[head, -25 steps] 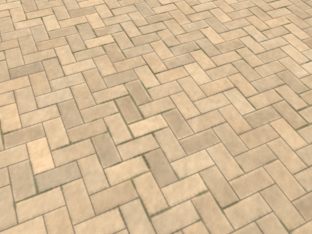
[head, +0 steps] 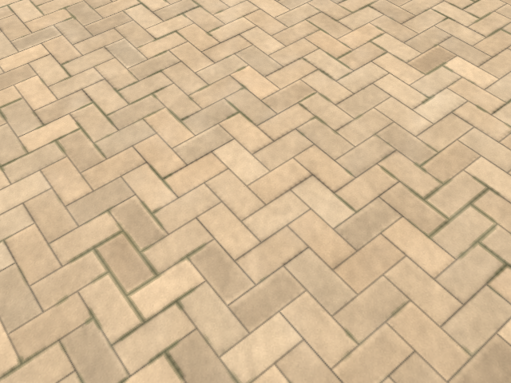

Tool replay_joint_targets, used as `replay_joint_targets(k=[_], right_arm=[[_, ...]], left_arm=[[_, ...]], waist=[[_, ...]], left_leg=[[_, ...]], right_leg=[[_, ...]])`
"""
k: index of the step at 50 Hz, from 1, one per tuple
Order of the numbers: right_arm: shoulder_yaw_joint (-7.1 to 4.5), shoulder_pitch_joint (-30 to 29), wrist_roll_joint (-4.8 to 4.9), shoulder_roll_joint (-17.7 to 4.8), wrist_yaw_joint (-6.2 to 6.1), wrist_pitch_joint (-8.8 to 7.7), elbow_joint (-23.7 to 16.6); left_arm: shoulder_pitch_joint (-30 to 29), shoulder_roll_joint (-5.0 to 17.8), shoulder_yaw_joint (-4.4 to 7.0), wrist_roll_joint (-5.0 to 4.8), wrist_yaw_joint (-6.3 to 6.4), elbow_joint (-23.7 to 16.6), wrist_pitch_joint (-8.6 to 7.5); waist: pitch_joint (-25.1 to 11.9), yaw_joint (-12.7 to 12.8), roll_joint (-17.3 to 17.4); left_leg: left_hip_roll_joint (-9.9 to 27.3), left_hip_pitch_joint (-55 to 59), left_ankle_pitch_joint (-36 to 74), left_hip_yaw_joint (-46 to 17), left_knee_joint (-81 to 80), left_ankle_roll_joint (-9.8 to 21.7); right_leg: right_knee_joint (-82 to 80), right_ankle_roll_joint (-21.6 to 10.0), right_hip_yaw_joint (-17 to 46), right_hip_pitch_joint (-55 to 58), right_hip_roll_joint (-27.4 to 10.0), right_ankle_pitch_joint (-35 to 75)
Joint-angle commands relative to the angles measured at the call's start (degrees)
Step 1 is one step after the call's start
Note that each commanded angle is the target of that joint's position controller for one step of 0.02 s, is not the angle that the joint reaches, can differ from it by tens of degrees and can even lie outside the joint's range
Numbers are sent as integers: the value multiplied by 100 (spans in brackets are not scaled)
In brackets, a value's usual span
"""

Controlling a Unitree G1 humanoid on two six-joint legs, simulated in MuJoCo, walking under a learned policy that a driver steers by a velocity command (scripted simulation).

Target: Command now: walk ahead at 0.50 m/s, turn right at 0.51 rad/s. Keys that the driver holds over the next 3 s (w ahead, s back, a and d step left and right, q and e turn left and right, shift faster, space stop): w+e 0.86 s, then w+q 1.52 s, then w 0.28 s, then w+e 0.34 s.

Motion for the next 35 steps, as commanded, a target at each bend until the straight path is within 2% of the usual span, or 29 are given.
replay_joint_targets(k=[1,4,8,13,15,16,17,18,19,20,21,22,23,24,26,28,32,35], right_arm=[[-92,340,-77,-418,29,172,-300],[-89,-422,-68,-453,49,229,-599],[-55,-1217,-16,-462,90,214,-884],[10,-1932,45,-519,115,129,-1222],[-8,-1748,69,-638,106,72,-1250],[-38,-1382,83,-727,83,42,-1164],[-100,-788,91,-866,33,6,-984],[-177,0,58,-1047,-39,-71,-792],[-278,922,-68,-1464,-153,-108,-761],[-384,873,-142,-1896,-172,-22,-804],[-356,575,-40,-1433,-134,58,-829],[-238,222,13,-921,-114,65,-897],[-175,19,9,-695,-89,54,-868],[-151,55,13,-639,-94,26,-804],[-148,227,71,-626,-73,-73,-649],[-176,373,128,-670,-35,-170,-556],[-213,612,118,-715,-18,-181,-398],[-226,723,109,-747,-8,-163,-301]], left_arm=[[284,714,151,-52,39,-232,-164],[597,803,172,-52,54,-198,-152],[1034,805,176,-45,72,-162,-112],[1340,870,183,60,140,-175,-80],[1153,963,207,80,188,-255,-82],[920,1027,222,83,195,-325,-87],[749,1088,232,81,170,-379,-110],[642,1077,223,28,111,-397,-155],[687,698,115,-42,56,-571,-213],[1455,221,23,-212,71,-698,-176],[1337,758,68,19,135,-536,-82],[872,821,99,86,88,-537,-48],[615,715,82,94,34,-593,-32],[507,652,82,149,-20,-617,17],[521,546,61,195,-117,-645,150],[278,469,37,187,-177,-779,213],[-504,398,-17,188,-266,-1091,235],[-1051,274,-101,160,-328,-1277,199]], waist=[[-373,-183,-133],[-129,19,-256],[-142,353,-411],[-102,577,-505],[-120,397,-569],[-199,188,-603],[-459,-62,-572],[-891,-467,-274],[-1766,-767,298],[-2325,-298,1632],[-1790,-210,838],[-997,-190,204],[-604,-117,33],[-433,-69,261],[-360,34,532],[-347,66,495],[-152,-24,399],[-46,-121,389]], left_leg=[[210,-565,207,-59,-429,-224],[221,-1007,900,53,-1249,-393],[76,-1237,1675,37,-2236,-427],[-193,-1187,1595,20,-3081,-309],[-269,-631,1376,-81,-3494,-184],[-368,10,1160,-74,-3726,-90],[-536,879,966,-9,-3882,16],[-366,2033,1116,-127,-4216,186],[907,3394,-48,-1362,-4346,468],[2347,4583,-333,-3933,-4896,1170],[2200,3964,-1101,-4283,-5062,1206],[1895,3124,-988,-3290,-5198,1052],[1596,2558,-240,-2479,-5347,919],[1368,2243,377,-1870,-5448,795],[1146,1928,1223,-1152,-5585,711],[1179,1967,1741,-758,-5718,780],[1146,2127,2111,-33,-5925,826],[993,2162,2360,531,-5902,715]], right_leg=[[-1237,-873,1748,495,-1532,1872],[-1388,-709,1724,480,-1360,1662],[-1193,-444,1829,975,-1264,1884],[-744,-446,2183,1584,-1397,2502],[-526,-327,2361,1552,-1475,2680],[-312,-209,2359,1339,-1440,2950],[191,-90,2336,1149,-1306,3441],[1216,49,2081,805,-965,3359],[2728,168,1685,102,-641,1846],[4204,348,966,-1626,229,-2249],[4732,282,893,-2199,-332,-1973],[4681,305,845,-2167,-566,-1358],[4464,355,767,-2045,-738,-1023],[4296,401,714,-1928,-877,-914],[4206,474,608,-1746,-958,-801],[4160,513,570,-1983,-1019,-592],[3624,626,455,-2587,-1147,117],[2634,611,198,-2408,-1139,760]])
